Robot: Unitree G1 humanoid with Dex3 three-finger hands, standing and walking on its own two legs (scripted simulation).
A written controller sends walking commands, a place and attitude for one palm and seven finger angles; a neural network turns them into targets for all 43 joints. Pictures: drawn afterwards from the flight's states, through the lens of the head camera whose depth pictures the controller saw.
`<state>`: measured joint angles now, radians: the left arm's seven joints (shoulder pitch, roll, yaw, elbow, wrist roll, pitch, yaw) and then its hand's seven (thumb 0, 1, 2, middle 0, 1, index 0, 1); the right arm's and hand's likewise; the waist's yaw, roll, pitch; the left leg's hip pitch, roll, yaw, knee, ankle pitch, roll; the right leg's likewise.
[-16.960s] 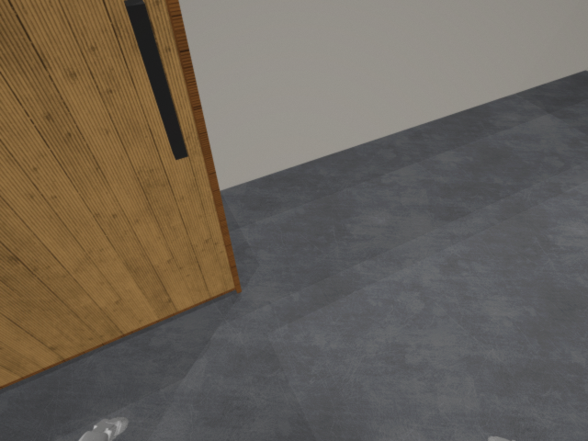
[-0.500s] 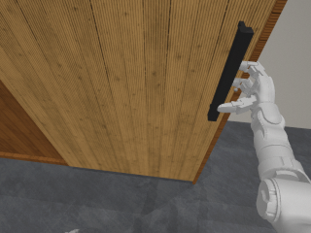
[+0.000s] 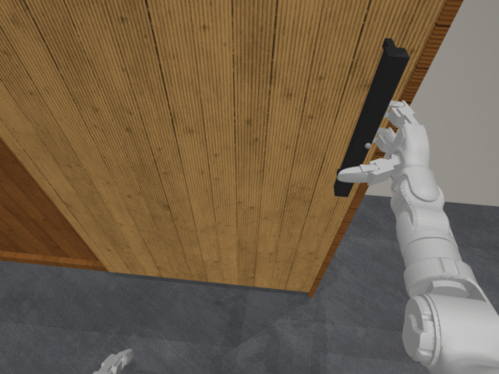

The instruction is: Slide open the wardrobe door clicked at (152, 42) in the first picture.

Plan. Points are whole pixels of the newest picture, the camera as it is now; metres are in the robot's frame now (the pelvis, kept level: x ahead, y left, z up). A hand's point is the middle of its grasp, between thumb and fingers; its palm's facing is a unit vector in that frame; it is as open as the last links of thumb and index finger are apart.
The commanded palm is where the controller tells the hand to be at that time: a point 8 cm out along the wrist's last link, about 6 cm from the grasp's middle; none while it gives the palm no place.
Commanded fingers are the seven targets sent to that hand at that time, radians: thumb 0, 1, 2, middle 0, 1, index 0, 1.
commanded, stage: slide the fingers in behind the handle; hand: right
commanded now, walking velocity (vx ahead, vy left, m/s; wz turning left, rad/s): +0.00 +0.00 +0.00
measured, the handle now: (360, 129) +0.51 -0.13 +0.13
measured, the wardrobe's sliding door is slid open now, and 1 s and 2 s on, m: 0.00 0.00 0.00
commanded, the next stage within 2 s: grip the handle and tug to test in 0.90 s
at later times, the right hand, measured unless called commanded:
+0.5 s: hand (360, 144) +0.46 -0.12 +0.14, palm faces -0.01 +1.00 +0.02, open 14.0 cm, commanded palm +0.43 -0.18 +0.15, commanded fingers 0.00 0.50 -0.30 0.30 1.20 0.30 1.20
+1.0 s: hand (361, 142) +0.46 -0.12 +0.15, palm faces -0.01 +1.00 +0.01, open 13.9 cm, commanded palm +0.43 -0.17 +0.15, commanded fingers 0.00 0.45 -0.32 0.31 1.21 0.31 1.21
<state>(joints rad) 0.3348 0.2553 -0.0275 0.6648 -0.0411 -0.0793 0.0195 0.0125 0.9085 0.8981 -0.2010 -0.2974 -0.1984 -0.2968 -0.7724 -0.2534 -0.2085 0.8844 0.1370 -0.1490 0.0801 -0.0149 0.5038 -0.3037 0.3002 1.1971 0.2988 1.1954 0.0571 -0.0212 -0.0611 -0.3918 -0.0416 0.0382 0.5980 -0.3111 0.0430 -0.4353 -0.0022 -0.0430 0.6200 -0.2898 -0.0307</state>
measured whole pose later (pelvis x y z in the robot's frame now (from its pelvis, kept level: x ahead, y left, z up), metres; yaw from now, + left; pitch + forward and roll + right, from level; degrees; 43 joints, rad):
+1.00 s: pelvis +0.01 -0.01 +0.00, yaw +0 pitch +7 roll +1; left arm 0.35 0.25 -0.02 0.69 -0.04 -0.09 0.01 0.01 0.91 0.90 -0.20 -0.30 -0.20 -0.30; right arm -0.81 -0.22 -0.17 0.93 0.13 -0.17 0.04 -0.01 0.50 -0.30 0.31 1.21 0.31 1.21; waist 0.06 -0.02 -0.07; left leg -0.40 -0.03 0.03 0.59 -0.32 0.03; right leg -0.45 0.01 -0.05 0.62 -0.30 -0.04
